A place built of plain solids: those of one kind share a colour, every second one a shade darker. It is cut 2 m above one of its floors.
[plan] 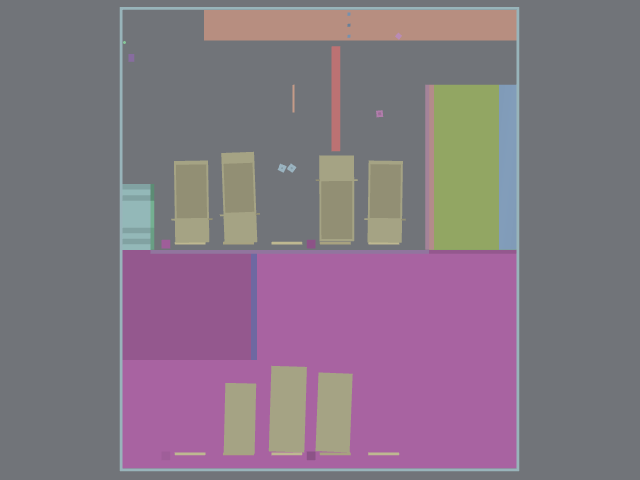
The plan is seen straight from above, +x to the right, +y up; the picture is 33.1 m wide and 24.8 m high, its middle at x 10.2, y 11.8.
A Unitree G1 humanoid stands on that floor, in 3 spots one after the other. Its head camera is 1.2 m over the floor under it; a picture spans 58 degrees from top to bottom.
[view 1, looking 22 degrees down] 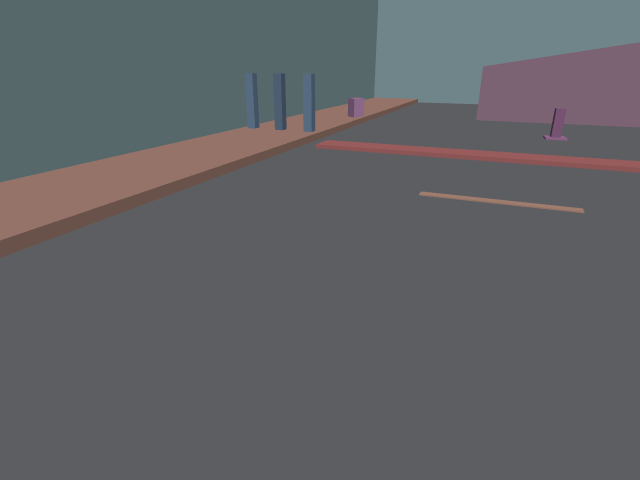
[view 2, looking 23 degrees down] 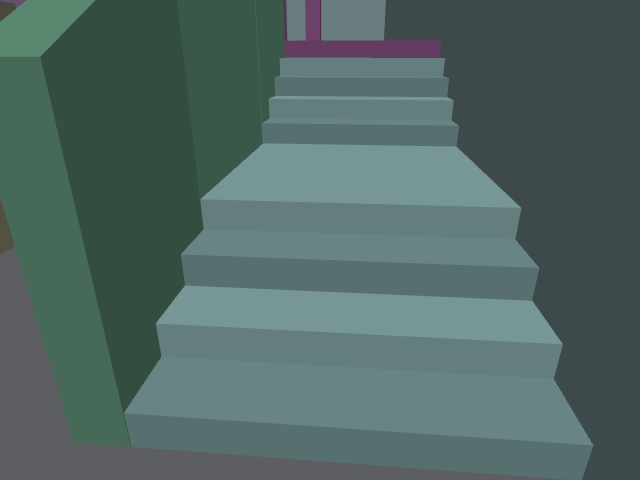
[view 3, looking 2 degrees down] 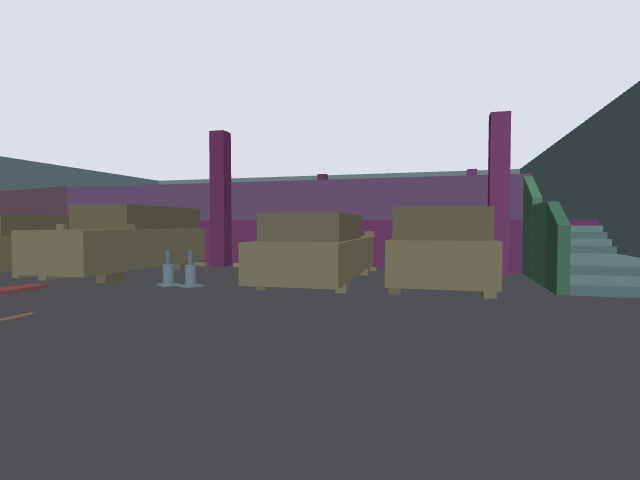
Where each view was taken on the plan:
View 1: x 4.57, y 19.10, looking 23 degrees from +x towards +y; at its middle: ground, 3.20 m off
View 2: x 0.72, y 15.69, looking -85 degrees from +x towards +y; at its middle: stair_step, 1.94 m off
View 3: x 3.50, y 22.90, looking -74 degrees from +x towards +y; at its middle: car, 7.45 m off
